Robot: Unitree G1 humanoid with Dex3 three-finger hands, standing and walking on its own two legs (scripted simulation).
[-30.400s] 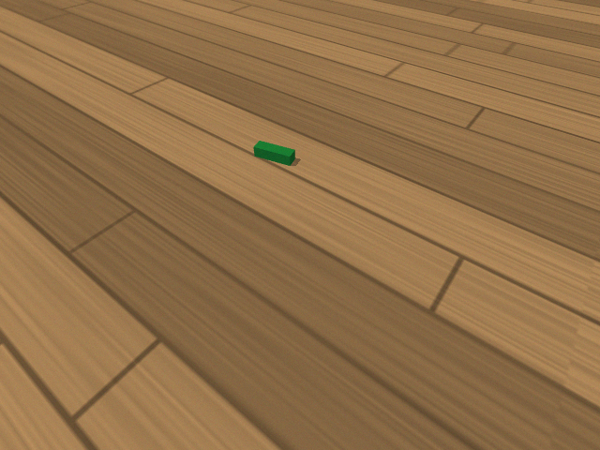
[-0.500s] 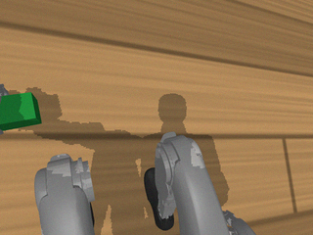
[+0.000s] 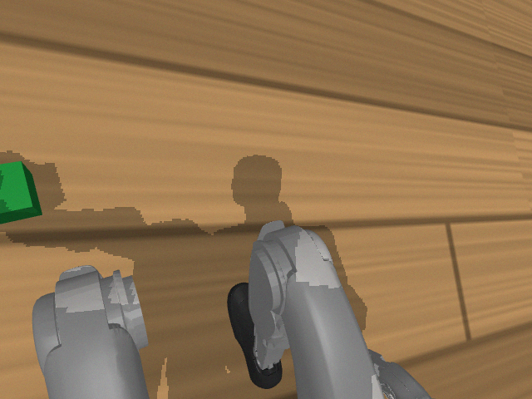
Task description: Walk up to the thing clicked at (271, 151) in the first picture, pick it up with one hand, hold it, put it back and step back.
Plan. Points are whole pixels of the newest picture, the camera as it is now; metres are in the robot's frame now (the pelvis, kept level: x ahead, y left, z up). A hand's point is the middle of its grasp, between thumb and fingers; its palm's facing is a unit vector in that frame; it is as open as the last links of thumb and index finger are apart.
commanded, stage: rest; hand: left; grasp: from above
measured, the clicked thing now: out of the picture +0.42 +0.36 -0.26
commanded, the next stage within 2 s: open in 0.30 s
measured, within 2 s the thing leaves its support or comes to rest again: neither
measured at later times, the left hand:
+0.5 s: hand out of the picture +0.41 +0.34 -0.23, palm faces -0.46 -0.15 -0.88, open 10.3 cm
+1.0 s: hand out of the picture +0.42 +0.34 -0.23, palm faces -0.44 -0.14 -0.89, open 13.4 cm
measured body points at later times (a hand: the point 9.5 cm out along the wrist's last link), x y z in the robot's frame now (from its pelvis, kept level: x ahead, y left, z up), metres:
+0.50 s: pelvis +0.00 +0.00 +0.00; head +0.25 +0.13 +0.35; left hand +0.43 +0.34 -0.18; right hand +0.06 -0.26 -0.06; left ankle +0.06 +0.12 -0.26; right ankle +0.11 -0.13 -0.26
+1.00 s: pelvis +0.00 +0.00 +0.00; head +0.25 +0.13 +0.35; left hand +0.44 +0.34 -0.18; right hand +0.07 -0.26 -0.05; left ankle +0.06 +0.12 -0.26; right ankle +0.11 -0.12 -0.26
